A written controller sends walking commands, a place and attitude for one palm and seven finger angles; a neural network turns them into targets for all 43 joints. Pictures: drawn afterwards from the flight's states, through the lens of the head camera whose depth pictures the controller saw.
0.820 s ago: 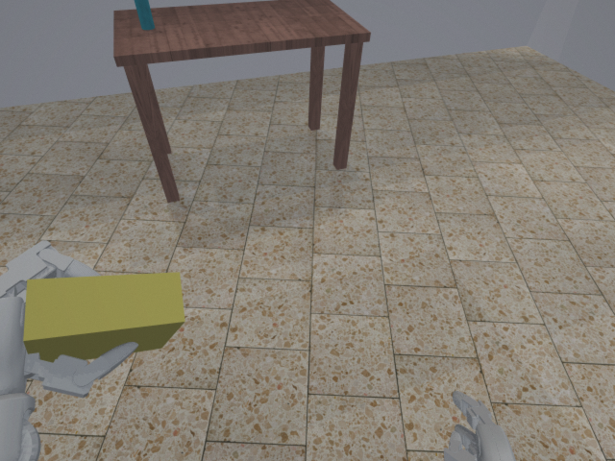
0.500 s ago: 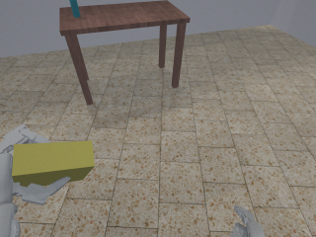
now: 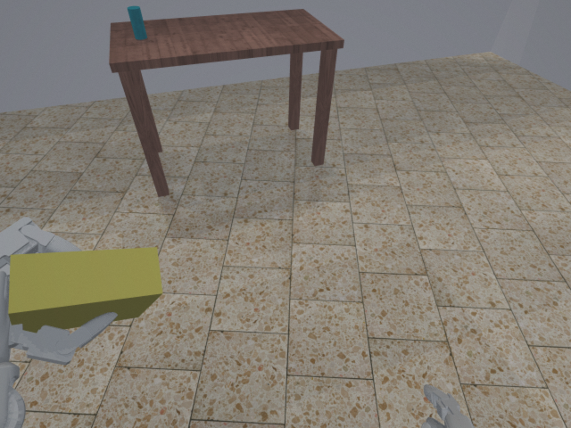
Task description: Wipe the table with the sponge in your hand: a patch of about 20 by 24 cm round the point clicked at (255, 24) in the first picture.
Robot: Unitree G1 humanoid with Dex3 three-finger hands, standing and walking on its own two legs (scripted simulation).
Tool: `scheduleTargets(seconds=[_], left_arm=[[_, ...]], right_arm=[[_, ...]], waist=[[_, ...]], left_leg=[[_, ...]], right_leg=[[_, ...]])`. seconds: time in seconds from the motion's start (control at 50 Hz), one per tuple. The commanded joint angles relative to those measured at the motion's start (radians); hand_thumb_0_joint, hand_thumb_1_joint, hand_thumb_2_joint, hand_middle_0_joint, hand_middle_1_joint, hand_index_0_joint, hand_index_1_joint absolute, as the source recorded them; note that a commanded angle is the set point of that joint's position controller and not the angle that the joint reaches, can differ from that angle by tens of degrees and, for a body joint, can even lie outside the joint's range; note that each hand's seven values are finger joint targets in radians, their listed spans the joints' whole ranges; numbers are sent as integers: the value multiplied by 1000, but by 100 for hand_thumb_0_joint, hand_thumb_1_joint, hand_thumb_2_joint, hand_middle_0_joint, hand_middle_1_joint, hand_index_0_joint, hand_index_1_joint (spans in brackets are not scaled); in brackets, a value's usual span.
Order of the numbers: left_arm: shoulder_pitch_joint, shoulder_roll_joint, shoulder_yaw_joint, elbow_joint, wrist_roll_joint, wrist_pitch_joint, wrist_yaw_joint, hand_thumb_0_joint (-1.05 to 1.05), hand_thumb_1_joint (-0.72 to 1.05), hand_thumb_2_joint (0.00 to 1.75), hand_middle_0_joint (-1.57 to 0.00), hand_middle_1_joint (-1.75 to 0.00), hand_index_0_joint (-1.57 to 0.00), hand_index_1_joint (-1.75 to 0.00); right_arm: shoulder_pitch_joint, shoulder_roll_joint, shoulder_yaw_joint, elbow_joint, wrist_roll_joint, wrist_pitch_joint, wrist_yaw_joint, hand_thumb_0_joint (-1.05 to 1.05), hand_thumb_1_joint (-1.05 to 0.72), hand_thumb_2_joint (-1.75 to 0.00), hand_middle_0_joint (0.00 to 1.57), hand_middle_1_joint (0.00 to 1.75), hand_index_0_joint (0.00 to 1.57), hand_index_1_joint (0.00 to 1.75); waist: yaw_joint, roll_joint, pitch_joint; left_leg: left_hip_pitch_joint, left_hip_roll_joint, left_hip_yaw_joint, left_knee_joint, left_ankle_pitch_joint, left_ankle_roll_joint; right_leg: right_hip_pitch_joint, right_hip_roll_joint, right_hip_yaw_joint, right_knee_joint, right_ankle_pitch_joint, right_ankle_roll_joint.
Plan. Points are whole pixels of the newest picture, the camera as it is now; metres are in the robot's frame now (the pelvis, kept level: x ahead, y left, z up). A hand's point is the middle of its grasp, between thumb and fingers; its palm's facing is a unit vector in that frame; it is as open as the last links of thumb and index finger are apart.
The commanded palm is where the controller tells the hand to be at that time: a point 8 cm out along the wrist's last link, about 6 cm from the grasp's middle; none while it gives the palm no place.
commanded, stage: walk to a spot facing it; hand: left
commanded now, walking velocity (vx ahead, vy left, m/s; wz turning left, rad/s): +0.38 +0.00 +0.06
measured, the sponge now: (107, 289) +0.23 +0.21 +0.16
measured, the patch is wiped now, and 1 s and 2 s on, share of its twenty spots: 0.00 0.00 0.00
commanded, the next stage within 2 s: none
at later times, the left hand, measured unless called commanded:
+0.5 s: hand (103, 200) +0.33 +0.24 +0.19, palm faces +0.42 -0.82 -0.40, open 9.5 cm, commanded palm +0.27 +0.29 +0.19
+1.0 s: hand (193, 130) +0.49 +0.17 +0.19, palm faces +0.38 -0.75 -0.53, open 9.5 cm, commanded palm +0.43 +0.22 +0.19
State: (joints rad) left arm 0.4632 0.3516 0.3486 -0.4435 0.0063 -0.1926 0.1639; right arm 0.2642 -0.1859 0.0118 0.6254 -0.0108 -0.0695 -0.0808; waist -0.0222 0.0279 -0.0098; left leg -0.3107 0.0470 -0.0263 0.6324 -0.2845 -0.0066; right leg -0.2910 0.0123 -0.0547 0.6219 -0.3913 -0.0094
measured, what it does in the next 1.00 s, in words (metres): walks ahead: left foot, then right foot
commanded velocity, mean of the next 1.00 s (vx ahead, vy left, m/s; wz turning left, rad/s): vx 0.38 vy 0.00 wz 0.05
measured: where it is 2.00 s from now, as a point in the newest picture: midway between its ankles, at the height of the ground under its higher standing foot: (315, 340)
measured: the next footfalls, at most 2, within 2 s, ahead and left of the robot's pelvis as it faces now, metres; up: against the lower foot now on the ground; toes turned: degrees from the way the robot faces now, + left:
left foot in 0.28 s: +0.14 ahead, +0.14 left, +0.00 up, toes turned +12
right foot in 0.66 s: +0.28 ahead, -0.13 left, +0.00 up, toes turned -10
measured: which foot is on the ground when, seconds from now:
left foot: down 0.00-0.04, up 0.06-0.26, down 0.28-0.66, up 0.68-1.00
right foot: down 0.00-0.30, up 0.32-0.64, down 0.66-1.00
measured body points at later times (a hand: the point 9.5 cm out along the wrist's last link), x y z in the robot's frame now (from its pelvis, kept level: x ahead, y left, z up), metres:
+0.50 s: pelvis +0.11 +0.00 +0.01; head +0.13 +0.01 +0.46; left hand +0.30 +0.29 +0.21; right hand +0.29 -0.20 -0.07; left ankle +0.10 +0.14 -0.73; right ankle +0.12 -0.11 -0.66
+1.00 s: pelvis +0.28 -0.07 +0.01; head +0.33 -0.09 +0.46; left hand +0.46 +0.21 +0.22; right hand +0.45 -0.33 -0.09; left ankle +0.37 +0.09 -0.66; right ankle +0.24 -0.12 -0.73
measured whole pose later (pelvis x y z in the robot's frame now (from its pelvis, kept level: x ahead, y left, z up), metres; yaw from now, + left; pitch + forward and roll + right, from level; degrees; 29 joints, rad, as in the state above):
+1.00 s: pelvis +0.28 -0.07 +0.01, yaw +3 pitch +1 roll +2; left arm 0.52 0.40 0.40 -0.55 -0.01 -0.25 0.15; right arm 0.19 -0.26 -0.06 0.60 0.00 -0.02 -0.05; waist -0.02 0.00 0.09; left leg -0.62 0.13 0.12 0.95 -0.23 -0.03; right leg -0.16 -0.03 -0.23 0.47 -0.34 -0.08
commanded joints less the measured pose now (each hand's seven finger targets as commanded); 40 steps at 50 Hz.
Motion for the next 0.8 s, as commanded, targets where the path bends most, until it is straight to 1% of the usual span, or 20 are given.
scheduleTargets(seconds=[0.0, 0.02, 0.04, 0.08, 0.14, 0.18, 0.24, 0.26, 0.28, 0.3, 0.32, 0.42, 0.54, 0.6, 0.62, 0.64, 0.66, 0.68, 0.74, 0.78], left_arm=[[-67, 141, 71, -181, -5, -57, 9, 0, 10, 130, -120, -160, -120, -160], [-89, 160, 74, -174, -9, -57, 10, 0, 10, 130, -120, -160, -120, -160], [-136, 170, 64, -186, -12, -66, 14, 0, 10, 130, -120, -160, -120, -160], [-162, 185, 88, -207, -3, -87, 18, 0, 10, 130, -120, -160, -120, -160], [-143, 204, 106, -230, -2, -99, 12, 0, 10, 130, -120, -160, -120, -160], [-146, 202, 114, -254, -11, -100, 20, 0, 10, 130, -120, -160, -120, -160], [-125, 177, 108, -296, -24, -99, 29, 0, 10, 130, -120, -160, -120, -160], [-103, 148, 89, -315, -29, -100, 27, 0, 10, 130, -120, -160, -120, -160], [-102, 150, 95, -361, -30, -111, 33, 0, 10, 130, -120, -160, -120, -160], [-129, 174, 90, -356, -20, -120, 34, 0, 10, 130, -120, -160, -120, -160], [-139, 207, 114, -312, -10, -112, 27, 0, 10, 130, -120, -160, -120, -160], [-72, 128, 65, -332, -13, -78, 13, 0, 10, 130, -120, -160, -120, -160], [-31, 157, 120, -251, -28, -68, 2, 0, 10, 130, -120, -160, -120, -160], [-35, 178, 140, -223, -29, -59, 0, 0, 10, 130, -120, -160, -120, -160], [-49, 184, 136, -229, -25, -49, -1, 0, 10, 130, -120, -160, -120, -160], [-75, 214, 147, -238, -15, -44, 2, 0, 10, 130, -120, -160, -120, -160], [-40, 234, 174, -211, -18, -37, 8, 0, 10, 130, -120, -160, -120, -160], [-102, 240, 179, -260, -29, -51, 10, 0, 10, 130, -120, -160, -120, -160], [-3, 245, 193, -284, -26, -83, -3, 0, 10, 130, -120, -160, -120, -160], [-19, 237, 191, -313, -23, -99, -2, 0, 10, 130, -120, -160, -120, -160]], right_arm=[[-119, -121, -44, -161, -2, -44, 2, 0, -90, -90, 20, 30, 20, 30], [-126, -106, -47, -152, 7, -42, 4, 0, -90, -90, 20, 30, 20, 30], [-150, -133, -53, -151, 8, -49, 5, 0, -90, -90, 20, 30, 20, 30], [-136, -119, -36, -132, -3, -54, 9, 0, -90, -90, 20, 30, 20, 30], [-154, -99, -26, -136, -4, -32, 5, 0, -90, -90, 20, 30, 20, 30], [-159, -92, -27, -152, -6, -37, -1, 0, -90, -90, 20, 30, 20, 30], [-120, -107, -45, -161, -3, -53, -16, 0, -90, -90, 20, 30, 20, 30], [-100, -132, -59, -171, 6, -58, -22, 0, -90, -90, 20, 30, 20, 30], [-107, -147, -62, -175, 4, -54, -16, 0, -90, -90, 20, 30, 20, 30], [-112, -125, -50, -174, 6, -58, -6, 0, -90, -90, 20, 30, 20, 30], [-123, -120, -44, -153, -4, -64, -1, 0, -90, -90, 20, 30, 20, 30], [-98, -125, -61, -139, 15, -80, 16, 0, -90, -90, 20, 30, 20, 30], [-121, -113, -53, -158, 3, -72, 10, 0, -90, -90, 20, 30, 20, 30], [-131, -105, -53, -157, 9, -56, 1, 0, -90, -90, 20, 30, 20, 30], [-131, -95, -53, -154, 14, -51, 3, 0, -90, -90, 20, 30, 20, 30], [-131, -71, -55, -156, 22, -44, 7, 0, -90, -90, 20, 30, 20, 30], [-161, -67, -44, -180, 17, -47, 10, 0, -90, -90, 20, 30, 20, 30], [-178, -90, -43, -171, 11, -48, 17, 0, -90, -90, 20, 30, 20, 30], [-180, -100, -49, -126, 9, -25, 28, 0, -90, -90, 20, 30, 20, 30], [-197, -98, -48, -126, 8, -7, 28, 0, -90, -90, 20, 30, 20, 30]], waist=[[20, -69, 30], [29, -289, 42], [30, -277, 67], [18, -103, 23], [25, -171, 39], [30, -186, -11], [20, -35, -73], [0, 113, -115], [0, 335, -139], [-5, 299, -110], [-9, 255, -72], [12, 166, -35], [12, 203, -8], [33, 132, -87], [42, 35, -123], [44, -196, -161], [55, -361, -160], [42, -257, -142], [31, -84, -68], [19, -87, -74]], left_leg=[[-360, 15, 15, 12, -336, 52], [-405, -36, 99, 269, -233, 19], [-448, -7, 52, 449, -205, 7], [-394, 44, 14, 447, -175, 3], [-147, 61, 102, 184, -109, 13], [-46, 29, 163, 44, -59, 13], [177, -1, 211, -176, 24, 17], [322, 85, 67, -244, -1, 57], [480, 307, -240, -280, 84, 153], [439, 406, -406, -349, 124, 228], [349, 430, -411, -378, 41, 241], [282, 303, -51, -341, 165, 178], [150, 276, 93, -348, 157, 138], [110, 227, 162, -101, 195, 109], [40, 183, 187, 82, 163, 90], [-127, 95, 239, 380, 5, 56], [-374, -24, 151, 620, -292, 29], [-405, 16, 29, 722, -255, 19], [-430, 79, 0, 796, -85, -20], [-434, 82, 27, 777, -28, -33]], right_leg=[[174, -183, 281, -256, -296, -108], [178, -349, 538, -403, -371, -179], [188, -425, 606, -451, -268, -226], [171, -403, 471, -397, -113, -233], [-10, -297, 205, -360, -34, -166], [26, -267, 145, -320, -16, -149], [35, -181, 86, -117, 109, -92], [-64, -129, 41, 95, 141, -51], [-294, -33, -45, 342, -91, 10], [-377, -30, -1, 514, -212, 6], [-402, -87, 53, 584, -172, 5], [-384, -120, -25, 445, -2, 34], [-131, -75, -143, 100, 85, 40], [119, -15, -203, -80, 156, 30], [237, -45, -141, -128, 148, 11], [346, -233, 138, -202, 122, -65], [417, -421, 540, -292, 235, -168], [374, -474, 567, -337, 170, -179], [253, -404, 359, -316, 220, -158], [238, -361, 199, -306, 346, -136]])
